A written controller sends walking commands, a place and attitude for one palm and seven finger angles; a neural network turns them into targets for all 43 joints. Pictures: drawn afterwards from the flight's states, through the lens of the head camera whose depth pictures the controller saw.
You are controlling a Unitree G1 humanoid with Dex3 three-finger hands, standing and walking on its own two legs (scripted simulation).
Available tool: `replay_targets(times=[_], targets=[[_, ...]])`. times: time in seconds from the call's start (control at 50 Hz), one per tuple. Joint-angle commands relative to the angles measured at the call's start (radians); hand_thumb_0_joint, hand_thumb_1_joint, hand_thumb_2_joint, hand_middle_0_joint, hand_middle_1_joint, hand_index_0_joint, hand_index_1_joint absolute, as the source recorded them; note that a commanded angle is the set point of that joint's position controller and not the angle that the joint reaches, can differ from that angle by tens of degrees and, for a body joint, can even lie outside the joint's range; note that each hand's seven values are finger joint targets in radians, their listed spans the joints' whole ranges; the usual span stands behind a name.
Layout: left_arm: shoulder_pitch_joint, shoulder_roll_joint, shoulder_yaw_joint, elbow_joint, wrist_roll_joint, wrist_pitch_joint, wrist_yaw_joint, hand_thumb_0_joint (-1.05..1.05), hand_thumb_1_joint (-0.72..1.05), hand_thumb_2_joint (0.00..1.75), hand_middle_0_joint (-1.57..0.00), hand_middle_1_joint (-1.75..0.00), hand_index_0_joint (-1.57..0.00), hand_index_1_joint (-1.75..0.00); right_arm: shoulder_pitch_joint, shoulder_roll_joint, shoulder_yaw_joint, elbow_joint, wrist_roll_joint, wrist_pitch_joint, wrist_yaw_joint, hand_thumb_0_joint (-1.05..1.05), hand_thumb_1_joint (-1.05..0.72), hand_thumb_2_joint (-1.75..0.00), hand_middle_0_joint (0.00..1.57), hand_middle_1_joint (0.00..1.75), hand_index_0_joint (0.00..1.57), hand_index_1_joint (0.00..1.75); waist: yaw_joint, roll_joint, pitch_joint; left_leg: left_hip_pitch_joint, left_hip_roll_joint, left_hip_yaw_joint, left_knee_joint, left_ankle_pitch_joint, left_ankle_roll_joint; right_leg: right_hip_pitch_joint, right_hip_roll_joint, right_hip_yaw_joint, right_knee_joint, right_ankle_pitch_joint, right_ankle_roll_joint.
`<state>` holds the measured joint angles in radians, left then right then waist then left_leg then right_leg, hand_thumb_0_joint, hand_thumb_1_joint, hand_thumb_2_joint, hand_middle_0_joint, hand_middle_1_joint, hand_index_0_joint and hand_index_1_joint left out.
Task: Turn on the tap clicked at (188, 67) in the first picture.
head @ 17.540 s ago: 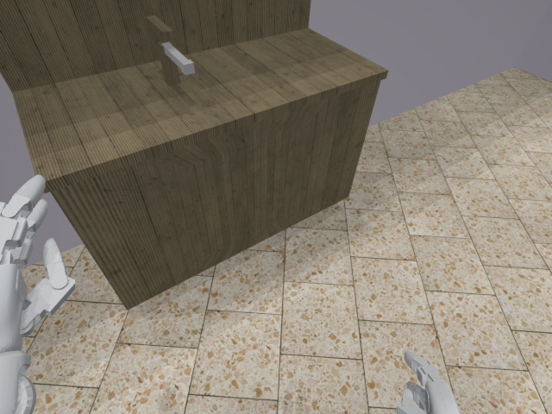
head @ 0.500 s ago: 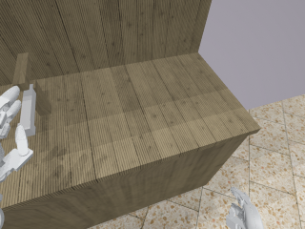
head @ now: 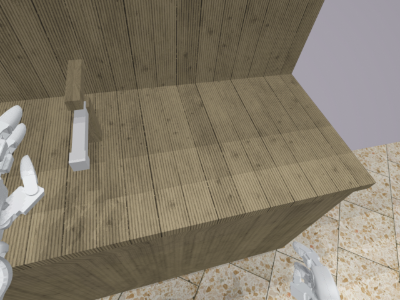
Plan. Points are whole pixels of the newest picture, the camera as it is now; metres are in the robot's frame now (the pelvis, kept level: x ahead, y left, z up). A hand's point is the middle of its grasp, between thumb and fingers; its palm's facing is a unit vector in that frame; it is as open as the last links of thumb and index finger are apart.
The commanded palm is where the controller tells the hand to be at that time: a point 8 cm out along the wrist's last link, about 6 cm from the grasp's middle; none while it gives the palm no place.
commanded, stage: come to a stop and stand still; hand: left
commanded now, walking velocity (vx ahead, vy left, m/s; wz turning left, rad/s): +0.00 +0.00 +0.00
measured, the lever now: (79, 161) +0.32 +0.27 +0.08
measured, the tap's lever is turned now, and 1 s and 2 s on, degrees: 0 0 0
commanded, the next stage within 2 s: look again from close up in 0.42 s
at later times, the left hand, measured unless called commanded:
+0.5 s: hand (22, 205) +0.20 +0.26 +0.16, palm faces +0.37 -0.87 -0.34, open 7.4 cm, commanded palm +0.14 +0.30 +0.18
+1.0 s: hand (39, 213) +0.19 +0.24 +0.16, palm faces +0.34 -0.87 -0.36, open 7.4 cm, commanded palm +0.14 +0.28 +0.18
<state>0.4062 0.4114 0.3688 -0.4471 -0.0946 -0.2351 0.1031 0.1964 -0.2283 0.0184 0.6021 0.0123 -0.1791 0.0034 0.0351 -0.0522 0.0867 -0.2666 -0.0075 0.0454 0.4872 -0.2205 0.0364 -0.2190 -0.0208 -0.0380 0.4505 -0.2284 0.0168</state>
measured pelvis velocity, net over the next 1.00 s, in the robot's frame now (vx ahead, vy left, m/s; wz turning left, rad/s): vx -0.03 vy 0.00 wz -0.02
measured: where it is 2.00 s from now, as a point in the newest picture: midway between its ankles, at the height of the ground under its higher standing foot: outside the picture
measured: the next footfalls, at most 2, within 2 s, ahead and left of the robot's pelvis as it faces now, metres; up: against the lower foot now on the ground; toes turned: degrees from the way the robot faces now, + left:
none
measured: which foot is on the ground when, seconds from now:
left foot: down 0.00-1.00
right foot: down 0.00-1.00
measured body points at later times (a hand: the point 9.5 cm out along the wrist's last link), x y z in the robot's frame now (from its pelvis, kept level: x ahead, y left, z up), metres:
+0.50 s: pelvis -0.02 +0.02 +0.00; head +0.00 +0.05 +0.45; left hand +0.17 +0.31 +0.18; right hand +0.17 -0.19 -0.06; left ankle +0.02 +0.09 -0.74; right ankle +0.01 -0.13 -0.74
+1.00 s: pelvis -0.03 +0.00 +0.00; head -0.01 +0.02 +0.45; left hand +0.17 +0.29 +0.18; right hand +0.15 -0.23 -0.06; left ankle +0.02 +0.09 -0.74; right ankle +0.01 -0.13 -0.74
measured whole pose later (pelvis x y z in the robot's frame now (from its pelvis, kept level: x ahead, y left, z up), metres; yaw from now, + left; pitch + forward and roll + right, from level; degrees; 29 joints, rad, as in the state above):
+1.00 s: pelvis -0.03 +0.00 +0.00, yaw -1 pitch -2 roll -2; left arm 0.46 0.35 0.33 -0.45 -0.06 -0.19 0.10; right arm 0.20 -0.22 0.03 0.57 0.01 -0.12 -0.03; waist 0.01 0.00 0.06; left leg -0.25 0.01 0.05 0.45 -0.17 0.04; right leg -0.18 0.00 -0.03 0.37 -0.15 0.02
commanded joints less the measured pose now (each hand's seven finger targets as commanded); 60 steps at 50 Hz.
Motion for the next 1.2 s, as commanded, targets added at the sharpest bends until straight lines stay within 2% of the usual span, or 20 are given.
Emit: replay_targets(times=[0.0,0.08,0.14,0.16,0.24,0.26,0.34,0.36,0.44,0.56,0.74,0.76,1.02,1.04,1.06,1.08,1.1,1.12,1.14,1.18], targets=[[-0.08,0.154,0.097,-0.287,0.005,-0.077,0.019,0.0,0.9,0.9,-0.2,-0.3,-0.2,-0.3,-0.076,-0.126,-0.053,-0.167,0.001,-0.061,-0.003,0.0,-0.9,-0.9,0.2,0.3,0.2,0.3,-0.012,0.172,-0.251,0.125,0.119,-0.133,-0.099,0.3,-0.039,0.057,-0.054,0.044,-0.022,0.195,-0.033],[-0.048,0.133,0.094,-0.257,0.013,-0.069,0.015,0.0,0.9,0.9,-0.2,-0.3,-0.2,-0.3,-0.079,-0.127,-0.054,-0.17,-0.003,-0.044,-0.002,0.0,-0.9,-0.9,0.2,0.3,0.2,0.3,-0.016,0.158,-0.223,0.119,0.138,-0.142,-0.13,0.302,-0.063,0.039,-0.047,0.03,-0.024,0.148,-0.03],[-0.066,0.144,0.113,-0.244,0.02,-0.057,0.016,0.0,0.9,0.9,-0.2,-0.3,-0.2,-0.3,-0.108,-0.122,-0.046,-0.184,-0.001,-0.027,-0.005,0.0,-0.9,-0.9,0.2,0.3,0.2,0.3,-0.017,0.147,-0.199,0.104,0.137,-0.142,-0.163,0.182,-0.075,0.031,-0.045,0.04,-0.038,0.113,-0.031],[-0.056,0.099,0.076,-0.214,0.022,-0.059,0.008,0.0,0.9,0.9,-0.2,-0.3,-0.2,-0.3,-0.094,-0.116,-0.04,-0.184,-0.01,-0.018,-0.008,0.0,-0.9,-0.9,0.2,0.3,0.2,0.3,-0.02,0.127,-0.173,0.069,0.143,-0.146,-0.183,0.127,-0.07,0.029,-0.04,0.028,-0.05,0.098,-0.028],[-0.093,0.153,0.117,-0.256,0.028,-0.047,0.015,0.0,0.9,0.9,-0.2,-0.3,-0.2,-0.3,-0.124,-0.111,-0.034,-0.205,-0.003,-0.01,-0.015,0.0,-0.9,-0.9,0.2,0.3,0.2,0.3,-0.02,0.131,-0.192,0.073,0.133,-0.144,-0.194,0.01,-0.064,0.049,-0.048,0.05,-0.069,0.078,-0.03],[-0.085,0.097,0.067,-0.249,0.031,-0.053,0.008,0.0,0.9,0.9,-0.2,-0.3,-0.2,-0.3,-0.108,-0.109,-0.03,-0.199,-0.012,-0.006,-0.017,0.0,-0.9,-0.9,0.2,0.3,0.2,0.3,-0.024,0.129,-0.185,0.057,0.135,-0.143,-0.196,-0.001,-0.057,0.05,-0.043,0.041,-0.076,0.085,-0.03],[-0.098,0.151,0.104,-0.305,0.041,-0.047,0.018,0.0,0.9,0.9,-0.2,-0.3,-0.2,-0.3,-0.125,-0.108,-0.029,-0.21,-0.004,-0.012,-0.02,0.0,-0.9,-0.9,0.2,0.3,0.2,0.3,-0.02,0.189,-0.199,0.064,0.13,-0.148,-0.2,-0.015,-0.064,0.067,-0.046,0.046,-0.069,0.074,-0.033],[-0.076,0.105,0.067,-0.28,0.04,-0.05,0.013,0.0,0.9,0.9,-0.2,-0.3,-0.2,-0.3,-0.111,-0.106,-0.025,-0.204,-0.013,-0.008,-0.021,0.0,-0.9,-0.9,0.2,0.3,0.2,0.3,-0.022,0.174,-0.189,0.044,0.132,-0.148,-0.206,-0.034,-0.058,0.066,-0.042,0.038,-0.075,0.077,-0.032],[-0.056,0.142,0.106,-0.267,0.041,-0.039,0.02,0.0,0.9,0.9,-0.2,-0.3,-0.2,-0.3,-0.121,-0.107,-0.028,-0.209,-0.001,-0.01,-0.028,0.0,-0.9,-0.9,0.2,0.3,0.2,0.3,-0.022,0.148,-0.171,0.051,0.123,-0.143,-0.198,-0.056,-0.052,0.054,-0.051,0.054,-0.098,0.05,-0.031],[-0.027,0.1,0.07,-0.229,0.041,-0.043,0.013,0.0,0.9,0.9,-0.2,-0.3,-0.2,-0.3,-0.098,-0.112,-0.03,-0.201,-0.005,-0.003,-0.034,0.0,-0.9,-0.9,0.2,0.3,0.2,0.3,-0.026,0.111,-0.158,0.036,0.117,-0.136,-0.187,-0.069,-0.034,0.047,-0.051,0.052,-0.126,0.042,-0.032],[-0.003,0.138,0.103,-0.237,0.039,-0.028,0.018,0.0,0.9,0.9,-0.2,-0.3,-0.2,-0.3,-0.108,-0.113,-0.037,-0.201,0.007,-0.004,-0.043,0.0,-0.9,-0.9,0.2,0.3,0.2,0.3,-0.027,0.106,-0.159,0.064,0.104,-0.117,-0.15,-0.029,-0.024,0.038,-0.062,0.084,-0.148,0.053,-0.037],[-0.002,0.101,0.071,-0.223,0.036,-0.033,0.012,0.0,0.9,0.9,-0.2,-0.3,-0.2,-0.3,-0.092,-0.116,-0.036,-0.195,-0.002,0.0,-0.044,0.0,-0.9,-0.9,0.2,0.3,0.2,0.3,-0.029,0.092,-0.154,0.049,0.106,-0.117,-0.152,-0.035,-0.021,0.038,-0.058,0.074,-0.154,0.052,-0.035],[-0.039,0.101,0.063,-0.228,0.038,-0.018,0.015,0.0,0.9,0.9,-0.2,-0.3,-0.2,-0.3,-0.094,-0.113,-0.039,-0.199,0.003,-0.002,-0.047,0.0,-0.9,-0.9,0.2,0.3,0.2,0.3,-0.03,0.11,-0.142,0.067,0.103,-0.118,-0.15,-0.059,-0.016,0.016,-0.058,0.102,-0.166,0.016,-0.039],[-1.015,0.931,0.35,-0.603,0.095,-0.179,0.036,0.0,0.9,0.9,-0.2,-0.3,-0.2,-0.3,0.052,-0.172,0.142,-0.3,0.088,0.031,-0.131,0.0,-0.9,-0.9,0.2,0.3,0.2,0.3,-0.089,0.351,-0.121,-0.264,0.057,-0.136,-0.144,-0.349,0.033,0.173,0.029,0.059,0.014,-0.096,0.046],[-0.586,0.366,0.302,-0.106,0.112,-0.111,0.031,0.0,0.9,0.9,-0.2,-0.3,-0.2,-0.3,-0.005,-0.042,0.002,-0.224,0.048,-0.023,-0.115,0.0,-0.9,-0.9,0.2,0.3,0.2,0.3,-0.01,0.119,-0.145,-0.144,0.163,-0.163,-0.12,-0.294,0.022,-0.031,-0.052,0.04,0.028,-0.214,-0.007],[-0.44,0.286,0.192,0.027,0.092,-0.08,0.026,0.0,0.9,0.9,-0.2,-0.3,-0.2,-0.3,-0.051,-0.102,0.005,-0.174,0.011,-0.022,-0.072,0.0,-0.9,-0.9,0.2,0.3,0.2,0.3,-0.004,0.085,-0.12,-0.022,0.09,-0.119,-0.113,-0.213,-0.004,-0.115,-0.022,0.068,-0.053,-0.201,-0.041],[-0.366,0.323,0.217,-0.005,0.072,-0.082,0.018,0.0,0.9,0.9,-0.2,-0.3,-0.2,-0.3,-0.045,-0.142,-0.033,-0.183,-0.013,-0.026,-0.051,0.0,-0.9,-0.9,0.2,0.3,0.2,0.3,0.002,0.054,-0.133,0.016,0.072,-0.093,-0.056,-0.2,-0.019,-0.151,-0.04,0.143,-0.111,-0.148,-0.065],[-0.256,0.266,0.162,-0.022,0.052,-0.088,0.001,0.0,0.9,0.9,-0.2,-0.3,-0.2,-0.3,-0.035,-0.135,-0.031,-0.187,-0.016,-0.028,-0.031,0.0,-0.9,-0.9,0.2,0.3,0.2,0.3,-0.002,0.021,-0.142,0.022,0.055,-0.086,-0.011,-0.193,-0.015,-0.172,-0.08,0.194,-0.145,-0.161,-0.082],[-0.166,0.161,0.097,-0.024,0.029,-0.084,-0.012,0.0,0.9,0.9,-0.2,-0.3,-0.2,-0.3,-0.057,-0.127,-0.028,-0.173,-0.006,-0.029,-0.01,0.0,-0.9,-0.9,0.2,0.3,0.2,0.3,-0.003,0.085,-0.184,0.072,0.064,-0.092,-0.033,-0.173,-0.016,-0.159,-0.075,0.171,-0.104,-0.131,-0.086],[-0.062,0.129,0.065,-0.157,0.022,-0.091,-0.015,0.0,0.9,0.9,-0.2,-0.3,-0.2,-0.3,-0.021,-0.14,-0.042,-0.194,-0.001,-0.039,0.016,0.0,-0.9,-0.9,0.2,0.3,0.2,0.3,0.009,0.086,-0.17,0.05,0.074,-0.099,-0.049,-0.098,-0.011,-0.115,-0.073,0.149,-0.081,-0.001,-0.078]])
